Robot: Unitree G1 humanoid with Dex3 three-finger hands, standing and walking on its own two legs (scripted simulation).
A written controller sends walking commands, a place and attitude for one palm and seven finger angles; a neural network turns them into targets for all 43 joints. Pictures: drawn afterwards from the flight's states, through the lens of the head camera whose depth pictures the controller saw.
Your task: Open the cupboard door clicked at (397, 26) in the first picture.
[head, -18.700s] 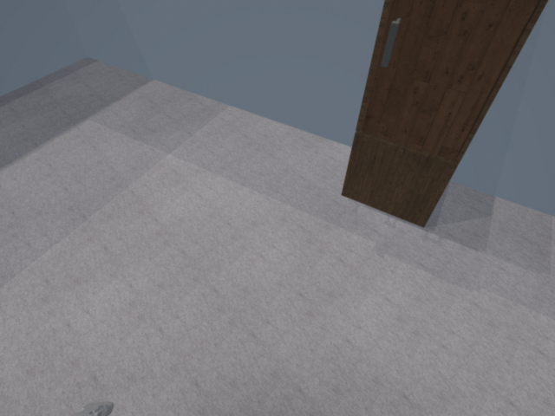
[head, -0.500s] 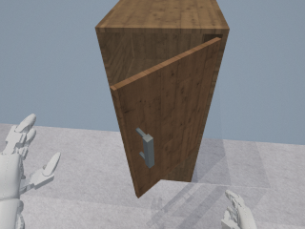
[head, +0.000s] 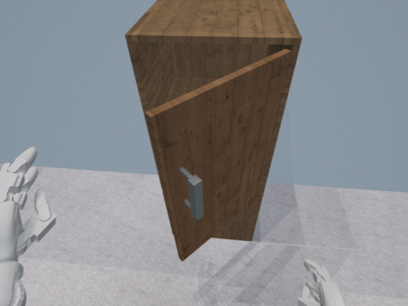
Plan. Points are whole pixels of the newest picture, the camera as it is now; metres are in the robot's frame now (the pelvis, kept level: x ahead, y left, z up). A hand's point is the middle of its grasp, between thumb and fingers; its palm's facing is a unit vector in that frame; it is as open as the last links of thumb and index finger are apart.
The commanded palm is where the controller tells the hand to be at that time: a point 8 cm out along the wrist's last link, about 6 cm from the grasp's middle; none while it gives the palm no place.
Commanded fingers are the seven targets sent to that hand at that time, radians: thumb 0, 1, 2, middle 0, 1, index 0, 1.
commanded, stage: step back with the hand held close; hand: left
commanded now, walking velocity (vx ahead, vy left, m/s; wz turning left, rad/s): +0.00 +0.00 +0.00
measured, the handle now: (190, 193) +0.35 +0.09 +0.02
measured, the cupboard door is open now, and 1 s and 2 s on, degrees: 47 47 47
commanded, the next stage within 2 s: stop stepping back and stand still in 1.40 s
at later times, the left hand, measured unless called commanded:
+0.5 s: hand (35, 232) +0.16 +0.27 +0.15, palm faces +0.36 -0.77 -0.52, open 7.4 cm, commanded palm +0.10 +0.32 +0.17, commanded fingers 0.00 0.90 0.90 -0.20 -0.30 -0.20 -0.30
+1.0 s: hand out of the picture +0.10 +0.29 +0.16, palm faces +0.46 -0.73 -0.50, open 7.4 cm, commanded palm +0.04 +0.32 +0.17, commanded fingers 0.00 0.90 0.90 -0.20 -0.30 -0.20 -0.30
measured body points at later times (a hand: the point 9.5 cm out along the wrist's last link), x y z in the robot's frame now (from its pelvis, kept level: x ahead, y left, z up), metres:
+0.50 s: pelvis -0.04 +0.02 -0.01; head -0.02 +0.02 +0.44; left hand +0.14 +0.31 +0.18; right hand +0.14 -0.23 -0.08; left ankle -0.03 +0.11 -0.74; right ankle +0.03 -0.11 -0.74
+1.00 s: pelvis -0.10 +0.02 -0.02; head -0.07 +0.04 +0.43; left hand +0.07 +0.33 +0.18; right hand +0.07 -0.21 -0.10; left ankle -0.03 +0.11 -0.74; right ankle -0.04 -0.11 -0.75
